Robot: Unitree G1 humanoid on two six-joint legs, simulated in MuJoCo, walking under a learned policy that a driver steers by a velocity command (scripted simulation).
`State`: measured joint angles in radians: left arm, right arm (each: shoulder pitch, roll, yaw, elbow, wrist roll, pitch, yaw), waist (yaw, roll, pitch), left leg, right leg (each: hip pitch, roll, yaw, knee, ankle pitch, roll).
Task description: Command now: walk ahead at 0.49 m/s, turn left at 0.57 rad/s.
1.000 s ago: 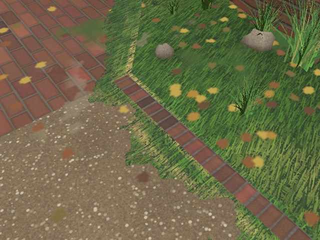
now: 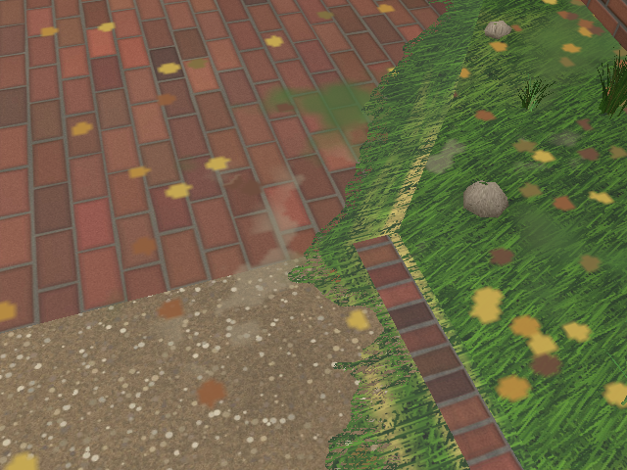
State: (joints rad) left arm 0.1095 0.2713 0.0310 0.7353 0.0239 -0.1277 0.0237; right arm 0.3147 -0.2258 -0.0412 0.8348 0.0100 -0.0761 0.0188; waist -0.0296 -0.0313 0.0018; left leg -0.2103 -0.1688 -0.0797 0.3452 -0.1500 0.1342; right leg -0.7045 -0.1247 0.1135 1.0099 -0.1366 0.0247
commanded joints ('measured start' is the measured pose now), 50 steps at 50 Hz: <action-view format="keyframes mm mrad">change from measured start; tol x32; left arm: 1 -37 36 8 -72 0 6 11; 50 81 59 23 -32 -24 51 -26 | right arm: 1 0 -161 -40 -78 12 -10 -24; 33 -346 -93 -3 -275 15 -17 21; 39 164 -258 -70 -156 -6 -8 0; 50 -15 -168 -41 -104 -7 -32 -3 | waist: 1 0 76 8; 11 74 157 -119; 13 79 -304 -358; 33 100 -75 46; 39 -92 261 -376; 50 30 83 14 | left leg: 1 -139 204 -191 -119 145 125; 10 86 261 -401 107 120 67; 15 -623 152 -125 982 -303 -93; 34 -319 205 85 194 43 -64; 36 -18 155 125 128 55 -18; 38 608 548 -481 81 -4 198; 50 51 366 -62 -207 239 113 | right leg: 1 120 63 -66 -239 175 25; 9 230 137 -28 -546 68 -21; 13 1086 -293 594 -659 -157 -324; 19 598 -104 181 -807 13 -222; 34 693 -141 -8 -773 236 -190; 36 654 -76 -81 -534 488 -148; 38 61 139 -156 120 -257 -40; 40 -136 74 -23 301 -357 -57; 50 -8 -16 -60 -115 106 -10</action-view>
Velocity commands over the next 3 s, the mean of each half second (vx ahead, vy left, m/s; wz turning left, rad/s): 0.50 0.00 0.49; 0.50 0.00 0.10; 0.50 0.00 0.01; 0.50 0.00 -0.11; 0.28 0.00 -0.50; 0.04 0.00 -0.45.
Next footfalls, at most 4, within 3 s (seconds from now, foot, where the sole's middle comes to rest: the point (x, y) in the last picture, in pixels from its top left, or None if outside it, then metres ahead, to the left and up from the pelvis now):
0.22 right None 0.31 -0.14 -0.78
0.74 left None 0.49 0.17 -0.78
1.28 right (298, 330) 0.84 0.03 -0.78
1.82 left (178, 266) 1.04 0.34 -0.78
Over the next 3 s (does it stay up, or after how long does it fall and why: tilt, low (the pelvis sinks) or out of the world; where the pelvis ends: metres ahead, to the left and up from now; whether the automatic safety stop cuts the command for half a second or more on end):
stays up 1.25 0.28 0.00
